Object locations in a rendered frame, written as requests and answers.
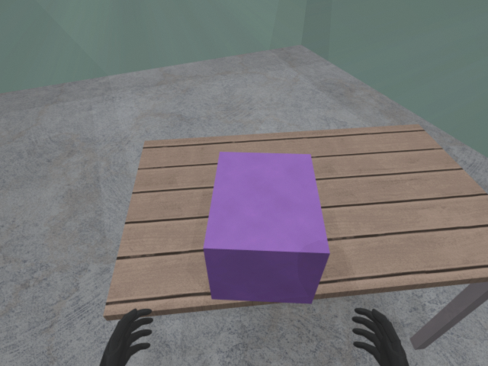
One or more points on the left robot hand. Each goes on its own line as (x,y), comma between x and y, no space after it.
(119,350)

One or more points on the right robot hand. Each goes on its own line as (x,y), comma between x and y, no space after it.
(388,350)

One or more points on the table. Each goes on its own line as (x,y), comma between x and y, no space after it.
(399,213)

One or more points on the carton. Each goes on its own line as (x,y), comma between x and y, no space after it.
(265,239)

